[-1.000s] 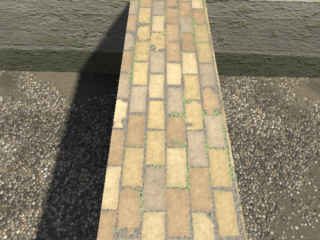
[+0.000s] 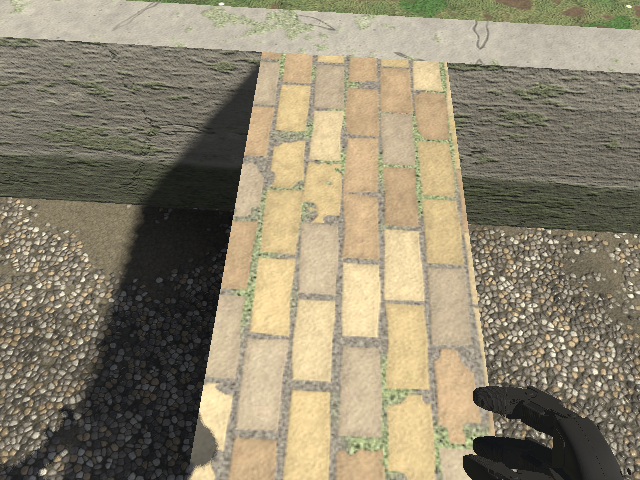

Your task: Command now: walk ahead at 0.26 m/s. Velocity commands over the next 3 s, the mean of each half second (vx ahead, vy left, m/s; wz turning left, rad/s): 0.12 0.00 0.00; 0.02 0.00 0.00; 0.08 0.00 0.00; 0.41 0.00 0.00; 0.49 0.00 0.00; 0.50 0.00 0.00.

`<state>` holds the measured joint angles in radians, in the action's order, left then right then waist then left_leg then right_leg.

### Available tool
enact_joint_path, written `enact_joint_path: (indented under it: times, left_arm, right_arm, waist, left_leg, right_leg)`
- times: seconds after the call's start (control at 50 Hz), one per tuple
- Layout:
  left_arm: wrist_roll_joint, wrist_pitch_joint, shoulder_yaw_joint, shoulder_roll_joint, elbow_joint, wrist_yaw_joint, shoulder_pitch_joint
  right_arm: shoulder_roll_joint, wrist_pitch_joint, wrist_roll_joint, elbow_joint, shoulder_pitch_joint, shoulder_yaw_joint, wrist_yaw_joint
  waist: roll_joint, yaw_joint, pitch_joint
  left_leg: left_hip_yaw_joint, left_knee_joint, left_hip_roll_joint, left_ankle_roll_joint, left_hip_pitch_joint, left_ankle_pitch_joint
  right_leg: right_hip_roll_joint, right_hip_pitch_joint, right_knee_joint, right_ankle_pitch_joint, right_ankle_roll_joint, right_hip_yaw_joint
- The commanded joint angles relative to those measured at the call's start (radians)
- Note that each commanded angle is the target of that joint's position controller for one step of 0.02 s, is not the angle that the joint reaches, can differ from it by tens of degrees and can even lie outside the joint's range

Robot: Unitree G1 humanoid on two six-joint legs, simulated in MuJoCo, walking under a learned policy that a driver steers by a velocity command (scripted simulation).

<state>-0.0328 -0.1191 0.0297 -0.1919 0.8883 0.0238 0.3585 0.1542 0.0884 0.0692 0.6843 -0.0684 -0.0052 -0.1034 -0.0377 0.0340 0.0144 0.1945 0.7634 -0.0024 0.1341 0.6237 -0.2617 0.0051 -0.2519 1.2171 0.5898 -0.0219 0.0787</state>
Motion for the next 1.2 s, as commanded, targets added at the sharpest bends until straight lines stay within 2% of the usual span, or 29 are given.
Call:
enact_joint_path:
  times: [0.02, 0.04, 0.06, 0.08, 0.12, 0.16, 0.22, 0.26, 0.28, 0.3, 0.32, 0.34, 0.36, 0.38, 0.42, 0.46, 0.48, 0.52, 0.54, 0.64, 0.72, 0.76, 0.9, 0.92, 0.94, 1.04, 1.12, 1.14, 1.2]
  left_arm:
    - [0.013, 0.030, 0.034, -0.125, -0.061, -0.015, 0.169]
    - [0.022, 0.040, 0.013, -0.032, -0.051, -0.021, 0.105]
    - [0.017, 0.034, -0.002, 0.012, -0.086, -0.022, 0.012]
    - [0.028, 0.029, -0.013, 0.042, -0.119, -0.025, -0.034]
    - [0.035, 0.018, -0.024, 0.062, -0.141, -0.031, -0.061]
    - [0.032, 0.009, -0.030, 0.055, -0.147, -0.037, -0.105]
    - [0.034, 0.006, -0.033, 0.020, -0.146, -0.031, -0.163]
    - [0.024, 0.013, -0.043, 0.029, -0.143, -0.017, -0.168]
    - [0.018, 0.018, -0.051, 0.034, -0.137, -0.007, -0.158]
    - [0.007, 0.020, -0.051, 0.001, -0.139, -0.001, -0.173]
    - [-0.002, 0.013, -0.046, -0.043, -0.139, 0.003, -0.180]
    - [-0.005, 0.003, -0.050, -0.052, -0.144, 0.017, -0.236]
    - [-0.014, 0.000, -0.047, -0.038, -0.149, 0.032, -0.277]
    - [-0.020, 0.004, -0.049, -0.017, -0.147, 0.041, -0.283]
    - [-0.016, 0.013, -0.050, -0.003, -0.126, 0.050, -0.247]
    - [-0.004, 0.013, -0.045, -0.020, -0.112, 0.030, -0.239]
    - [-0.006, 0.013, -0.043, -0.015, -0.112, 0.027, -0.245]
    - [0.003, 0.020, -0.033, -0.014, -0.112, 0.011, -0.245]
    - [0.005, 0.023, -0.026, -0.032, -0.107, 0.009, -0.235]
    - [0.007, 0.024, -0.026, -0.010, -0.092, 0.007, -0.242]
    - [0.008, 0.022, -0.018, -0.030, -0.067, 0.004, -0.216]
    - [0.001, 0.023, -0.010, -0.044, -0.053, 0.001, -0.212]
    - [-0.002, 0.023, -0.002, -0.041, -0.014, -0.002, -0.186]
    - [-0.010, 0.023, -0.002, -0.035, -0.006, -0.002, -0.177]
    - [-0.006, 0.022, -0.005, -0.023, 0.004, -0.005, -0.169]
    - [-0.006, 0.018, 0.000, -0.035, 0.037, -0.014, -0.143]
    - [-0.012, 0.016, -0.001, -0.035, 0.071, -0.011, -0.115]
    - [-0.022, 0.019, -0.002, -0.032, 0.076, -0.006, -0.112]
    - [-0.020, 0.022, -0.001, -0.031, 0.091, -0.003, -0.103]
  right_arm:
    - [0.088, 0.010, -0.011, -0.008, 0.202, 0.037, 0.036]
    - [0.010, 0.018, -0.015, 0.033, 0.176, 0.016, 0.059]
    - [0.006, 0.029, -0.003, 0.055, 0.173, 0.008, 0.074]
    - [0.004, 0.034, -0.018, 0.068, 0.149, 0.001, 0.084]
    - [0.004, 0.032, -0.041, 0.048, 0.088, -0.010, 0.089]
    - [0.021, 0.031, -0.039, 0.037, 0.084, -0.013, 0.084]
    - [0.042, 0.037, -0.050, 0.034, 0.148, -0.015, 0.094]
    - [0.033, 0.041, -0.069, 0.027, 0.165, -0.024, 0.103]
    - [0.033, 0.040, -0.082, 0.024, 0.173, -0.027, 0.106]
    - [0.039, 0.036, -0.103, 0.027, 0.223, -0.024, 0.108]
    - [0.048, 0.036, -0.095, 0.028, 0.267, -0.017, 0.108]
    - [0.033, 0.038, -0.070, 0.040, 0.336, -0.020, 0.102]
    - [0.036, 0.041, -0.048, 0.048, 0.330, -0.024, 0.099]
    - [0.051, 0.040, -0.034, 0.040, 0.290, -0.022, 0.099]
    - [0.056, 0.032, -0.035, 0.036, 0.272, -0.018, 0.098]
    - [0.028, 0.019, -0.046, 0.015, 0.250, -0.015, 0.083]
    - [0.022, 0.013, -0.049, 0.011, 0.245, -0.015, 0.082]
    - [0.023, 0.007, -0.021, 0.009, 0.240, -0.014, 0.073]
    - [0.006, 0.002, -0.015, 0.013, 0.245, -0.017, 0.069]
    - [0.031, -0.013, -0.015, 0.030, 0.276, 0.000, 0.068]
    - [0.027, -0.015, -0.021, 0.045, 0.288, 0.000, 0.060]
    - [0.027, -0.011, -0.018, 0.050, 0.286, 0.000, 0.061]
    - [0.043, -0.002, -0.026, 0.085, 0.288, 0.005, 0.068]
    - [0.059, -0.002, -0.022, 0.088, 0.293, 0.010, 0.065]
    - [0.060, 0.000, -0.032, 0.093, 0.287, 0.013, 0.067]
    - [0.049, 0.004, -0.032, 0.120, 0.281, 0.015, 0.066]
    - [0.054, 0.010, -0.041, 0.150, 0.299, 0.021, 0.079]
    - [0.049, 0.010, -0.042, 0.154, 0.301, 0.022, 0.084]
    - [0.052, 0.015, -0.041, 0.171, 0.302, 0.023, 0.090]
  waist:
    - [0.192, -0.058, -0.453]
    - [0.081, -0.028, -0.333]
    - [0.041, -0.017, -0.212]
    - [0.056, 0.023, -0.175]
    - [0.077, 0.065, -0.215]
    - [0.116, 0.052, -0.217]
    - [0.166, 0.008, -0.171]
    - [0.142, 0.013, -0.135]
    - [0.124, 0.015, -0.130]
    - [0.071, -0.026, -0.141]
    - [0.030, -0.074, -0.130]
    - [-0.089, -0.130, -0.078]
    - [-0.150, -0.105, -0.020]
    - [-0.141, -0.078, -0.006]
    - [-0.081, -0.056, -0.032]
    - [-0.024, -0.048, -0.087]
    - [0.006, -0.052, -0.112]
    - [0.001, -0.032, -0.142]
    - [0.028, -0.028, -0.155]
    - [0.002, -0.026, -0.162]
    - [0.061, -0.026, -0.140]
    - [0.078, -0.028, -0.125]
    - [0.066, -0.024, -0.065]
    - [0.054, -0.028, -0.053]
    - [0.037, -0.030, -0.053]
    - [0.059, -0.033, -0.035]
    - [0.054, -0.041, -0.020]
    - [0.059, -0.046, -0.024]
    - [0.046, -0.042, -0.013]
  left_leg:
    - [-0.615, -0.320, 0.405, 0.031, -0.847, 0.736]
    - [-0.501, -0.317, 0.335, 0.017, -0.559, 0.520]
    - [-0.413, -0.353, 0.277, 0.007, -0.322, 0.549]
    - [-0.313, -0.381, 0.224, 0.006, -0.203, 0.502]
    - [-0.183, -0.403, 0.156, 0.000, -0.159, 0.592]
    - [-0.098, -0.424, 0.122, -0.020, -0.176, 0.630]
    - [-0.127, -0.441, 0.155, -0.049, -0.248, 0.596]
    - [-0.170, -0.410, 0.178, -0.075, -0.294, 0.518]
    - [-0.189, -0.393, 0.171, -0.092, -0.317, 0.400]
    - [-0.193, -0.359, 0.144, -0.088, -0.354, 0.224]
    - [-0.188, -0.324, 0.122, -0.061, -0.360, 0.073]
    - [-0.179, -0.351, 0.096, -0.050, -0.338, -0.024]
    - [-0.176, -0.359, 0.090, -0.049, -0.325, -0.019]
    - [-0.176, -0.350, 0.094, -0.045, -0.345, 0.018]
    - [-0.180, -0.339, 0.106, -0.047, -0.376, 0.062]
    - [-0.175, -0.325, 0.103, -0.051, -0.413, 0.107]
    - [-0.170, -0.324, 0.104, -0.053, -0.425, 0.152]
    - [-0.175, -0.290, 0.107, -0.050, -0.423, 0.195]
    - [-0.170, -0.271, 0.106, -0.054, -0.429, 0.168]
    - [-0.169, -0.249, 0.113, -0.071, -0.417, 0.171]
    - [-0.190, -0.260, 0.138, -0.071, -0.431, 0.236]
    - [-0.202, -0.280, 0.148, -0.067, -0.440, 0.250]
    - [-0.225, -0.332, 0.161, -0.059, -0.436, 0.257]
    - [-0.232, -0.340, 0.165, -0.053, -0.435, 0.258]
    - [-0.228, -0.360, 0.165, -0.055, -0.437, 0.269]
    - [-0.231, -0.399, 0.162, -0.052, -0.463, 0.281]
    - [-0.224, -0.426, 0.159, -0.050, -0.468, 0.262]
    - [-0.219, -0.441, 0.160, -0.048, -0.476, 0.240]
    - [-0.220, -0.460, 0.161, -0.045, -0.474, 0.230]
  right_leg:
    - [0.082, -0.506, 0.409, -0.105, -0.054, 0.007]
    - [0.128, -0.415, 0.319, -0.151, -0.050, -0.010]
    - [0.127, -0.314, 0.217, -0.158, -0.043, -0.015]
    - [0.116, -0.249, 0.118, -0.174, -0.028, -0.008]
    - [0.074, -0.159, -0.017, -0.269, -0.013, 0.061]
    - [0.051, -0.091, -0.199, -0.319, -0.009, 0.102]
    - [0.043, -0.043, -0.366, -0.331, -0.003, 0.098]
    - [0.043, -0.002, -0.554, -0.360, 0.004, 0.080]
    - [0.043, 0.036, -0.655, -0.398, 0.010, 0.067]
    - [0.104, 0.052, -0.702, -0.579, 0.012, 0.020]
    - [0.163, 0.046, -0.729, -0.663, 0.017, -0.041]
    - [0.199, 0.023, -0.765, -0.657, 0.050, -0.107]
    - [0.191, -0.015, -0.810, -0.562, 0.072, -0.127]
    - [0.180, -0.027, -0.833, -0.515, 0.075, -0.134]
    - [0.181, 0.014, -0.833, -0.594, 0.074, -0.133]
    - [0.179, 0.062, -0.812, -0.722, 0.071, -0.108]
    - [0.180, 0.085, -0.801, -0.766, 0.069, -0.101]
    - [0.178, 0.128, -0.804, -0.834, 0.051, -0.085]
    - [0.188, 0.136, -0.823, -0.890, 0.039, -0.087]
    - [0.182, 0.172, -0.831, -0.941, 0.047, -0.061]
    - [0.164, 0.153, -0.826, -0.842, 0.070, -0.040]
    - [0.153, 0.142, -0.838, -0.768, 0.075, -0.032]
    - [0.145, 0.134, -0.871, -0.647, 0.084, -0.025]
    - [0.146, 0.133, -0.864, -0.624, 0.089, -0.035]
    - [0.142, 0.132, -0.866, -0.599, 0.084, -0.028]
    - [0.148, 0.117, -0.882, -0.536, 0.083, -0.034]
    - [0.154, 0.113, -0.885, -0.537, 0.081, -0.043]
    - [0.157, 0.114, -0.887, -0.535, 0.084, -0.048]
    - [0.160, 0.121, -0.894, -0.529, 0.085, -0.052]
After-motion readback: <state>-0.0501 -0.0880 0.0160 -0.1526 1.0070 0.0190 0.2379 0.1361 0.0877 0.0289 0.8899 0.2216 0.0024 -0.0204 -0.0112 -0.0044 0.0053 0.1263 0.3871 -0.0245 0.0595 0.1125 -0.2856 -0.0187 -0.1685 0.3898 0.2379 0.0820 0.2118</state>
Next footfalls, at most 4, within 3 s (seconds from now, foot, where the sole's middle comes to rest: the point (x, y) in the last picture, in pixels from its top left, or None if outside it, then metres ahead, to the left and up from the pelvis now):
0.30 right None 0.19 -0.08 -0.73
1.74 right None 0.39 -0.15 -0.73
2.26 left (306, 334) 0.74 0.07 -0.73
2.82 right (378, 210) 1.12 -0.10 -0.73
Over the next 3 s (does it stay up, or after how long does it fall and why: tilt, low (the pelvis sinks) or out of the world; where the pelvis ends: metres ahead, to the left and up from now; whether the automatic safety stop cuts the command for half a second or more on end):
stays up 1.04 -0.06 0.03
